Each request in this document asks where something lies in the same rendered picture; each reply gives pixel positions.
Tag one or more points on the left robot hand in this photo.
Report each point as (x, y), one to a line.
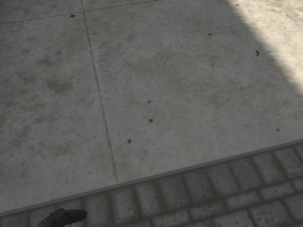
(61, 217)

